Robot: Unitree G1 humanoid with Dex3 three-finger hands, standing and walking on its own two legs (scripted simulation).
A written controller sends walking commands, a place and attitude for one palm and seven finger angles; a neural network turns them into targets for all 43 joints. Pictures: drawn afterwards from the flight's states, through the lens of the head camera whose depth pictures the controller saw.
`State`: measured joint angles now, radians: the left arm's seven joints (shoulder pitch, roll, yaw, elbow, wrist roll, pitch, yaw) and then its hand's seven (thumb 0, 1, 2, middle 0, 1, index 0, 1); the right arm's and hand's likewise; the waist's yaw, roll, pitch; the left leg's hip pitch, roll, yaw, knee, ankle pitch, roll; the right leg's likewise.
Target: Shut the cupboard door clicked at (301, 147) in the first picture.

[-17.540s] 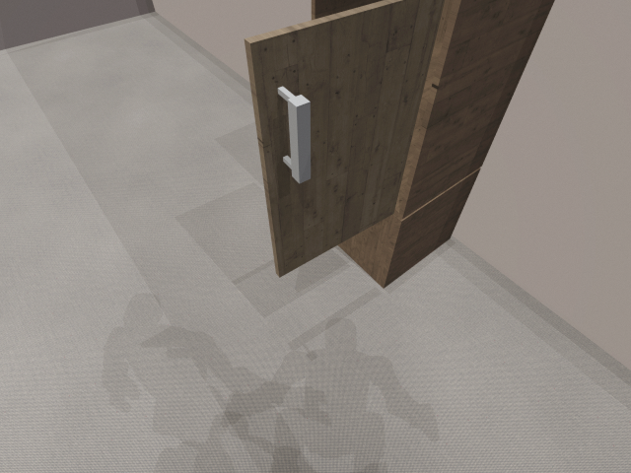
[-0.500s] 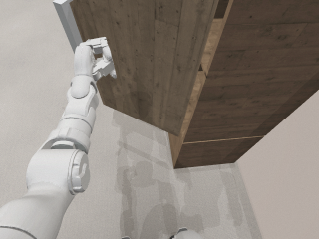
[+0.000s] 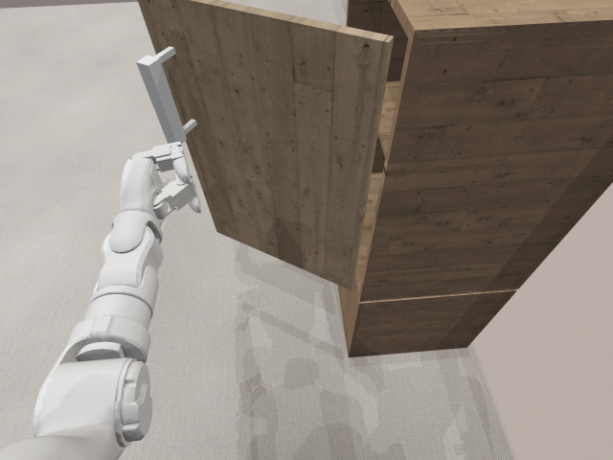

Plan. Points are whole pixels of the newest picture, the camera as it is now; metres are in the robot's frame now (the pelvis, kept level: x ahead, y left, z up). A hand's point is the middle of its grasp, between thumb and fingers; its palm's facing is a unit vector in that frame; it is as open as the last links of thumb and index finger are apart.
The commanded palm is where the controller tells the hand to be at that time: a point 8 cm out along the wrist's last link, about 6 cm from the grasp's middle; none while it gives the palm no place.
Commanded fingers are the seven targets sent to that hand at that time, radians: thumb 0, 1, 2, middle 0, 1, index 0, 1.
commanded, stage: draw the hand back to the body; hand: left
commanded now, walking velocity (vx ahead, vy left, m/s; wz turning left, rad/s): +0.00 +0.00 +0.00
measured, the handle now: (172, 97) +0.68 +0.20 +0.11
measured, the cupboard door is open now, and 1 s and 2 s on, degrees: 58 58 58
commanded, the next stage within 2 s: step back with the hand held close in 1.28 s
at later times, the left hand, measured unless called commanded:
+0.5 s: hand (78, 293) +0.28 +0.22 +0.15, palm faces +0.29 -0.93 -0.22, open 3.4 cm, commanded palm +0.24 +0.25 +0.17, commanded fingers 0.00 0.90 0.90 -0.72 -0.87 -0.72 -0.87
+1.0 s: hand out of the picture +0.17 +0.29 +0.19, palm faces +0.53 -0.73 -0.43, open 6.8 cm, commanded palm +0.13 +0.32 +0.20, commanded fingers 0.00 0.90 0.90 -0.20 -0.30 -0.20 -0.30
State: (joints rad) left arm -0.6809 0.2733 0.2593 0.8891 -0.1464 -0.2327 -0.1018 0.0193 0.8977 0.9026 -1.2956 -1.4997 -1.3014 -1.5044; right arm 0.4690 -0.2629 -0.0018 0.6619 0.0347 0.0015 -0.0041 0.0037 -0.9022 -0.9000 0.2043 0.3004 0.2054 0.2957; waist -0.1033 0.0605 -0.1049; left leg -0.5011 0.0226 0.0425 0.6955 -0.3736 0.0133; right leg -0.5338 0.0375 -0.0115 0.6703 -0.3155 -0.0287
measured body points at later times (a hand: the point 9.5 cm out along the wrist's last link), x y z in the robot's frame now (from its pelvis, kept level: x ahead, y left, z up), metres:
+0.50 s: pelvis -0.01 +0.00 +0.02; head -0.03 -0.02 +0.47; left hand +0.26 +0.26 +0.16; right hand +0.20 -0.21 -0.05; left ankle -0.02 +0.11 -0.72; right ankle +0.01 -0.10 -0.72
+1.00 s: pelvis +0.01 +0.01 +0.02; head -0.02 -0.02 +0.47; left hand +0.13 +0.33 +0.21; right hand +0.20 -0.20 -0.07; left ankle -0.02 +0.11 -0.72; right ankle +0.01 -0.10 -0.72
